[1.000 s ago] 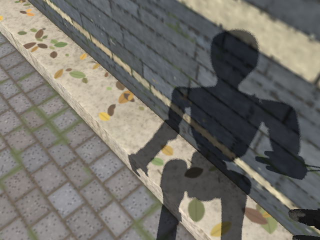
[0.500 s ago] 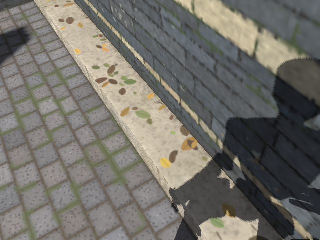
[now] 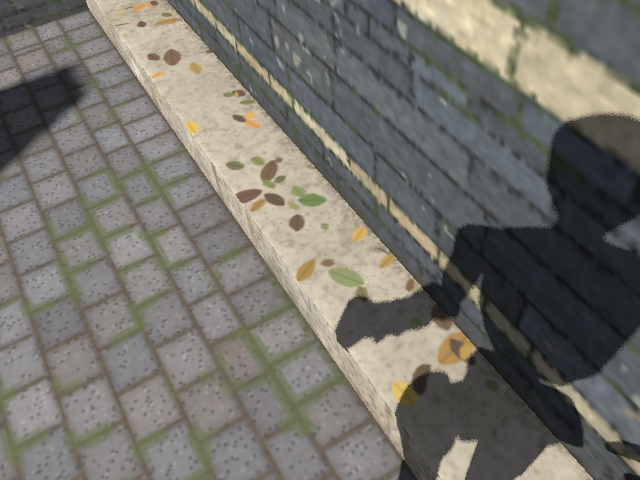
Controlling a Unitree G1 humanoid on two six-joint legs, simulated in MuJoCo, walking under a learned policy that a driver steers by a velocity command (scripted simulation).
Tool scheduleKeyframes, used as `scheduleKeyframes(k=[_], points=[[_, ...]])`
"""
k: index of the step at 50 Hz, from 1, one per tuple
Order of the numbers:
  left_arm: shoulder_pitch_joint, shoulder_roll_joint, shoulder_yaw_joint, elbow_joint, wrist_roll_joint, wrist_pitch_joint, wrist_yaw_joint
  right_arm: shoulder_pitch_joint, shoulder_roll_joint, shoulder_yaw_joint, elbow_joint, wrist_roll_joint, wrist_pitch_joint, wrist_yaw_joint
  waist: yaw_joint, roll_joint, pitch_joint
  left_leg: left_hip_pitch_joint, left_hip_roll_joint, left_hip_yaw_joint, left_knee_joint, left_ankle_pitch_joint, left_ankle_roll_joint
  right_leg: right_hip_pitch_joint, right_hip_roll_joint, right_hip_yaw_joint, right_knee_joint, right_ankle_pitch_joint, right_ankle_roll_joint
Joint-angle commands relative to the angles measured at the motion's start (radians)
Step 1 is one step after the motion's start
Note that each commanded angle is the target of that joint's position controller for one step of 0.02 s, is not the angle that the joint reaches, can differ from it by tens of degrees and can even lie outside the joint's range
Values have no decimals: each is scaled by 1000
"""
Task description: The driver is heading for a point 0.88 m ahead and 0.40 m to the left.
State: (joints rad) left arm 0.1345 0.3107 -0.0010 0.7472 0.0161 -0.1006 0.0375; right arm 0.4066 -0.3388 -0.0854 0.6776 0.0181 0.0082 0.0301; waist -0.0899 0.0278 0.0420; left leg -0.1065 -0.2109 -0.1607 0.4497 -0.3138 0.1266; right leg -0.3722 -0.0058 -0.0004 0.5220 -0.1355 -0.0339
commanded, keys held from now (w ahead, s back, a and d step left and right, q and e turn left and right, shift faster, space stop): w+q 0.72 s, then q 0.18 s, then no key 0.04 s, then e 0.06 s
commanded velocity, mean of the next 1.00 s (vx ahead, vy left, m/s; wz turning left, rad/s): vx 0.41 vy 0.08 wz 0.56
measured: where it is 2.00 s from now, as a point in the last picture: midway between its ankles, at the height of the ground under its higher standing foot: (166, 392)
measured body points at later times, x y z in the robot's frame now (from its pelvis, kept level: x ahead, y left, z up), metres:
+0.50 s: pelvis +0.20 +0.17 -0.01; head +0.23 +0.20 +0.44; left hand +0.22 +0.48 -0.12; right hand +0.41 -0.08 -0.09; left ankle +0.23 +0.26 -0.73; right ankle +0.16 -0.04 -0.64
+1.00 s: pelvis +0.46 +0.27 -0.01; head +0.50 +0.30 +0.44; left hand +0.54 +0.60 -0.08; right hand +0.65 +0.04 -0.12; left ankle +0.26 +0.28 -0.64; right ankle +0.62 +0.25 -0.73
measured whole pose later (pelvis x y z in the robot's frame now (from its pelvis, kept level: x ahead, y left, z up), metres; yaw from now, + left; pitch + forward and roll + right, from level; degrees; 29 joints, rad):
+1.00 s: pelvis +0.46 +0.27 -0.01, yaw +34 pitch +2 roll -2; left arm 0.00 0.28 0.04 0.65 0.02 -0.10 -0.02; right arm 0.35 -0.29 -0.05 0.77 0.02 0.00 -0.04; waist -0.07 0.01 0.06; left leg -0.27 -0.15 -0.22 1.17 -0.59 -0.03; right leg -0.46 0.08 0.01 0.48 -0.06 -0.04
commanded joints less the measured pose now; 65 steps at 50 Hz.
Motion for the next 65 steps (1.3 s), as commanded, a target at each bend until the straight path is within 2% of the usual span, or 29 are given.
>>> scheduleKeyframes(k=[1, 2, 3, 6, 8, 11, 17, 19, 20, 21, 22, 23, 25, 27, 31, 39, 44, 45, 46, 47, 48, 49, 50, 52, 55, 59, 63, 64, 65], points=[[302, 332, 109, 5, 28, -2, 20, -72, -65, 0, -146, 1, -23, 0, 184, -261, -181, -448, 62, -59, 405, -48, -58, 581, -396, 582, -248, -236, -231], [279, 270, 97, 9, -3, 5, 23, -59, -119, -7, -142, -6, -25, 1, 164, -249, -147, -588, 109, -67, 608, -247, -101, 581, -494, 716, -287, -399, -251], [248, 215, 85, -2, -17, 11, 27, -77, -155, -15, -132, -3, -24, 7, 158, -169, -76, -649, 135, -71, 709, -204, -118, 535, -475, 640, -286, -404, -215], [162, 154, 70, -15, -1, 16, 28, -107, -130, -9, -139, -14, 3, 12, 115, -112, 26, -643, 220, -7, 732, -32, -141, 390, -350, 298, -279, -121, -114], [129, 173, 72, -27, 3, 17, 15, -123, -58, 18, -151, -1, 10, 26, 111, -175, 46, -548, 233, 70, 609, 6, -161, 272, -289, 134, -316, -28, -105], [95, 235, 91, -39, 1, 20, 2, -171, -29, 34, -181, -8, 6, 42, 109, -194, 41, -390, 251, 133, 398, 92, -175, 161, -267, 0, -340, 32, -114], [115, 293, 121, -38, -40, 39, 0, -214, -81, 6, -160, -1, -11, 54, 80, -192, 32, -253, 237, 217, 188, 136, -105, 224, -320, -106, -256, 21, -52], [138, 231, 108, -38, -36, 50, -11, -4, -176, -54, -74, 3, -13, 37, -27, -90, -102, 16, 145, 258, 150, 122, -41, 188, -245, -197, 102, 240, -6], [165, 153, 81, -64, -4, 51, -13, 131, -264, -84, -30, 16, -10, 17, -66, 129, -117, 182, 245, 33, 56, 84, 23, -22, -186, -209, 455, -95, 42], [184, 50, 44, -160, 0, 27, -15, 78, -376, -88, -69, 8, -17, 6, 41, 417, -209, 329, 435, -556, -135, -232, 215, -371, -4, -55, 768, -553, 80], [124, 159, 63, -165, -55, 6, -18, 41, -296, -68, -92, 23, -44, 17, 10, 273, -231, 319, 502, -677, -273, -387, 225, -469, -19, 71, 871, -451, 48], [61, 203, 76, -167, -67, -11, -22, 20, -224, -46, -81, 21, -69, 18, 8, 186, -146, 256, 502, -578, -244, -316, 186, -513, -60, 78, 849, -342, 13], [69, 179, 75, -124, -14, -23, -10, -85, -159, -24, -87, 13, -72, 14, 71, 69, -80, 72, 420, -354, -184, -13, 119, -375, -126, 82, 678, -208, 7], [81, 167, 77, -111, -6, -13, -28, -120, -130, -14, -94, -5, -71, 1, 98, 99, -80, 9, 377, -286, -213, 97, 123, -297, -129, 87, 591, -125, 16], [-28, 127, 68, -131, 7, -2, -41, -64, -135, -17, -52, 3, -80, -31, 71, 25, -24, 9, 365, -232, -241, 277, 140, -348, -74, 72, 358, 2, 65], [-281, 67, 57, -186, 3, -28, -87, 46, -106, -9, 51, 8, -51, -75, -4, 51, 20, -25, 289, -179, -176, 480, 12, -199, 53, 35, -32, 308, 58], [-180, 120, 88, -170, 3, -34, -67, 2, -106, -21, 46, 3, -25, -90, 66, 111, -61, 69, 262, -262, 54, 722, -41, -6, 93, 53, -116, 198, 11], [-65, 138, 97, -150, 10, -38, -57, -49, -102, -18, 25, 6, -25, -85, 136, 111, -140, 56, 233, -247, 196, 769, -67, 149, 49, 58, -164, 299, -21], [92, 188, 103, -131, 28, -39, -49, -77, -56, 0, -11, -12, -27, -76, 193, 38, -306, -78, 194, -207, 450, 559, -98, 455, -121, 177, -60, 584, -91], [140, 199, 98, -111, 38, -22, -51, 163, 44, 24, 20, -13, -26, -69, 96, -275, -471, -411, 6, -127, 836, -411, -183, 836, -458, 556, 23, 1003, -330], [154, 149, 99, -107, -3, -8, -59, 238, -94, 10, 52, -5, -25, -62, 100, -225, -563, -453, 90, -138, 978, -394, -188, 811, -487, 694, -5, 737, -357], [83, 84, 80, -136, -7, 4, -54, 97, -142, -6, 44, 5, -15, -64, 135, -145, -418, -482, 134, -103, 991, -318, -205, 675, -393, 546, -53, 615, -310], [32, 41, 60, -126, -2, 14, -56, 1, -139, -3, 31, -1, -6, -72, 132, -65, -291, -479, 163, -50, 927, -253, -210, 511, -314, 422, -96, 557, -260], [-17, 30, 42, -99, 3, 26, -66, -57, -88, 4, 14, -18, 10, -78, 77, -68, -138, -393, 210, -3, 761, -178, -212, 254, -209, 309, -174, 520, -223], [-47, 88, 64, -78, -2, 39, -72, -64, 7, 29, 7, -30, 6, -83, 49, -141, -109, -233, 204, 91, 424, -169, -225, 108, -141, 236, -213, 592, -213], [-21, 173, 104, -80, -29, 75, -52, -122, -43, 17, -3, -20, 11, -82, 71, -146, -171, -145, 186, 82, 258, 10, -198, 110, -170, 328, -244, 184, -203], [-28, 141, 97, -85, -42, 103, -34, -180, -44, 10, -28, -30, 1, -68, 52, -148, -84, -23, 183, 88, 59, 126, -140, -46, -113, 380, -235, -182, -128], [-4, 119, 89, -79, -40, 103, -33, -169, -65, 2, -35, -28, -6, -71, 42, -126, -81, 29, 231, 60, -13, 122, -111, -81, -85, 376, -192, -228, -90], [32, 73, 75, -83, -31, 100, -34, -145, -132, -12, -42, -45, -10, -79, 49, -2, -106, 94, 397, -85, -79, 91, -43, -157, -26, 304, -61, -328, -34]])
